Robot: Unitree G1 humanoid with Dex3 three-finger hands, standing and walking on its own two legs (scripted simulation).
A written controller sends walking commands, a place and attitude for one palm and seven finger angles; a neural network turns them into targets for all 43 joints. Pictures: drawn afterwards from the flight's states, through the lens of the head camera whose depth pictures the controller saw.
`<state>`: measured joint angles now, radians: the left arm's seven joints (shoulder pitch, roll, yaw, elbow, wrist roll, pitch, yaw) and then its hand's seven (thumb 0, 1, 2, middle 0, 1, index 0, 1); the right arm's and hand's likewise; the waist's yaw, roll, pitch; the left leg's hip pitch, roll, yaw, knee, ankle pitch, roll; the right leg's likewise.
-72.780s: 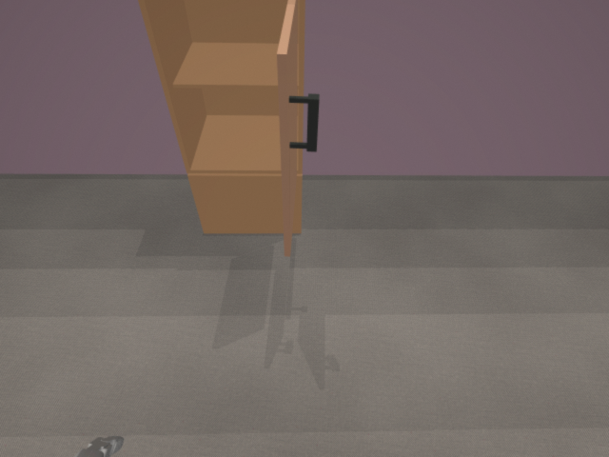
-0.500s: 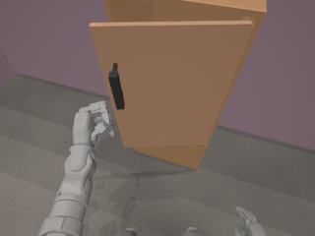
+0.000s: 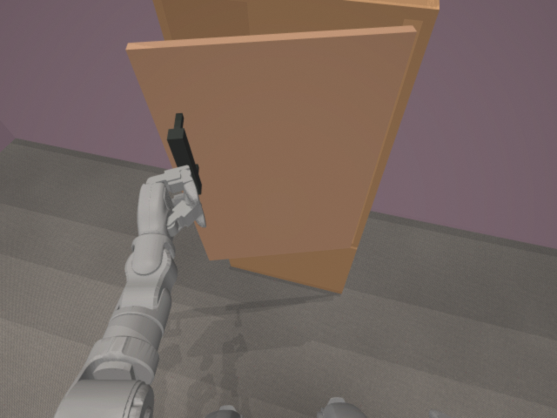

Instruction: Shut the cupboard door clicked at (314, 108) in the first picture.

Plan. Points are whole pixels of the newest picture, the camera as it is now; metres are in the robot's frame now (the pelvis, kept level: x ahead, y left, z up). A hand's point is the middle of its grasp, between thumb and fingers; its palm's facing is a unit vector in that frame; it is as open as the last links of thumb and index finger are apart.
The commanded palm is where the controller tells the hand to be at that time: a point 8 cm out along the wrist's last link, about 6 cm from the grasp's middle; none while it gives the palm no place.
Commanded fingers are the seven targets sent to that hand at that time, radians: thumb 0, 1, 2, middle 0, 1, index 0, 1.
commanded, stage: bring the fist close to the handle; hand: left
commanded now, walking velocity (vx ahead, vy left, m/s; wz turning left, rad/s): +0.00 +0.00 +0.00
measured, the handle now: (187, 155) +0.51 +0.15 +0.07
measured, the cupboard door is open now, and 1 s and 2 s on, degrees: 21 8 0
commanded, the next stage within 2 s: push the door shut along its arc in 0.08 s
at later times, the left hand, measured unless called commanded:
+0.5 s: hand (195, 182) +0.44 +0.13 +0.08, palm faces -0.01 -1.00 -0.03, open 3.2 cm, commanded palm +0.43 +0.18 +0.07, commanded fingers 0.00 0.90 0.90 -1.30 -1.50 -1.30 -1.50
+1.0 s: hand (213, 155) +0.51 +0.11 +0.07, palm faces -0.13 -0.99 +0.00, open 3.1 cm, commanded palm +0.50 +0.16 +0.07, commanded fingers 0.00 0.90 0.90 -1.30 -1.50 -1.30 -1.50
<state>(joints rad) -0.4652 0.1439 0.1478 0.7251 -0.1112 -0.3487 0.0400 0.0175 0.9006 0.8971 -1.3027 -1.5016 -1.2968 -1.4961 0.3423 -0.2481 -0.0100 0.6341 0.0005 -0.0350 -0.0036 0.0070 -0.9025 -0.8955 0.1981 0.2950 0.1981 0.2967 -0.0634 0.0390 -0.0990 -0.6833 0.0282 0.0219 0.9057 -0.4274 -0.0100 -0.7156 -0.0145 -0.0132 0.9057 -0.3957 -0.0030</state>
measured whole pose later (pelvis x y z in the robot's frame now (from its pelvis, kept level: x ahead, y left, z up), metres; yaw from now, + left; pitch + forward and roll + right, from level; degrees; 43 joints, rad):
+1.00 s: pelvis -0.01 +0.02 -0.03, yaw +0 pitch +20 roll -2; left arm -1.01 0.34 0.26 1.21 -0.08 -0.37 -0.15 0.01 0.92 0.92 -1.30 -1.50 -1.30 -1.50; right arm 0.39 -0.27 0.01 0.67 -0.02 -0.02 0.00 0.00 -0.90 -0.90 0.20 0.30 0.20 0.30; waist -0.19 0.04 -0.10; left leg -0.95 0.02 0.00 1.06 -0.46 0.01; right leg -0.95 -0.02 -0.03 1.01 -0.41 0.02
